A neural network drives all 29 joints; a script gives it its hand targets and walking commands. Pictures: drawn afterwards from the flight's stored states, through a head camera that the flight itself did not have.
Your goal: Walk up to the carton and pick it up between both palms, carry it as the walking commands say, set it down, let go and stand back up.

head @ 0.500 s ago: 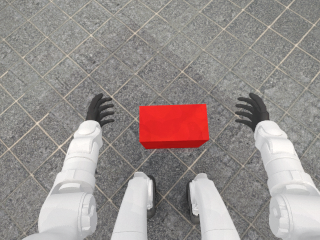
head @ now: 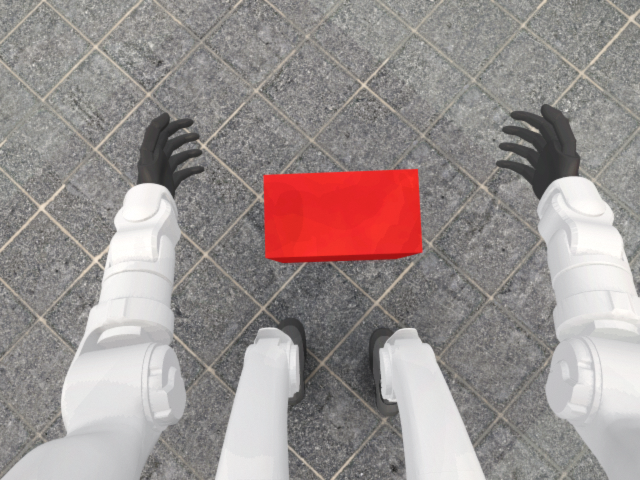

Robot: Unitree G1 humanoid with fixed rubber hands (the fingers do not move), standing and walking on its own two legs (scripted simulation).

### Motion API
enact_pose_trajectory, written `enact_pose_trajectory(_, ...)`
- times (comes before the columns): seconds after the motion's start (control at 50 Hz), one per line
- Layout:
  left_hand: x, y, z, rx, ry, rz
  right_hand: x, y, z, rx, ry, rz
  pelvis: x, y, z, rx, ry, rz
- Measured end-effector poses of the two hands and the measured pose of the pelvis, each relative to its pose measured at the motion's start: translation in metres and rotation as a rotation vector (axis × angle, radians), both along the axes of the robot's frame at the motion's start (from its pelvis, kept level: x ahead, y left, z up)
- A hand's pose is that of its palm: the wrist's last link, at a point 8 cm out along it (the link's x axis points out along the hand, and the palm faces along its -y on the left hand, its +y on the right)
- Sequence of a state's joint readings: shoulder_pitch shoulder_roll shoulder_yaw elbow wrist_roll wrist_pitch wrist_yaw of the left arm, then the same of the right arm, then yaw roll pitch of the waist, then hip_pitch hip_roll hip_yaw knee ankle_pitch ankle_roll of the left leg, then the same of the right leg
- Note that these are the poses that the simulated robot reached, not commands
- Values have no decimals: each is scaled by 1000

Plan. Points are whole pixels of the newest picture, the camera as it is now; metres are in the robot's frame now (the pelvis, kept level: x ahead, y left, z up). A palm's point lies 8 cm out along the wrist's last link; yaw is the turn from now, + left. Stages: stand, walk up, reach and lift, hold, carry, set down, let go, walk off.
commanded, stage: reach and lift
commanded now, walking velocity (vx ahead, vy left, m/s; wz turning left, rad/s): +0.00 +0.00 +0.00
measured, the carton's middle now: (339, 223) +0.44 -0.01 -0.49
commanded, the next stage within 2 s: none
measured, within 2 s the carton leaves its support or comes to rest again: neither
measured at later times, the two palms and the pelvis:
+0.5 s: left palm (199, 206) +0.44 +0.22 -0.27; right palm (493, 203) +0.43 -0.24 -0.26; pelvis -0.04 +0.00 -0.14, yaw -1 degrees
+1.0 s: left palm (231, 220) +0.44 +0.21 -0.41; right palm (458, 221) +0.43 -0.24 -0.41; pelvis -0.05 +0.00 -0.24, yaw +0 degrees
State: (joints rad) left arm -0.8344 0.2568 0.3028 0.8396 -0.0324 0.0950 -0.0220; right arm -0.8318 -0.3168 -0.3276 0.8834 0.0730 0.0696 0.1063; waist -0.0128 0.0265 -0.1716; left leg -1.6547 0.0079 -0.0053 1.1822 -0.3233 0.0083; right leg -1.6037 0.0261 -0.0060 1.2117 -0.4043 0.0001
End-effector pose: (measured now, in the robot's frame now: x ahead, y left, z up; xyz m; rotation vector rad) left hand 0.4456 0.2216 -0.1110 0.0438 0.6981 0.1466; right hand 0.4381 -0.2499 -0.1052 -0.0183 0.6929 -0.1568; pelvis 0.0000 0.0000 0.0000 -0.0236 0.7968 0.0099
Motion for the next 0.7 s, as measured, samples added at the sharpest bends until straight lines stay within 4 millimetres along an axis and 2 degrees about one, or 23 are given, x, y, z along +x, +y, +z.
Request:
enact_pose_trajectory(0.28, -3, 6, -90, 9, 0, 1, -5, 4, -93, -4, 14, -3, -23, -1, -82, 0, 38, -3)
enact_pose_trajectory(0.44, -3, 3, -137, 7, 7, -2, -5, 5, -138, -15, 21, -12, -40, 3, -127, -6, 16, -5)
enact_pose_trajectory(0.7, 3, -5, -218, 2, 10, 4, -1, 12, -218, -27, 28, -5, -48, 8, -187, -11, -16, -8)
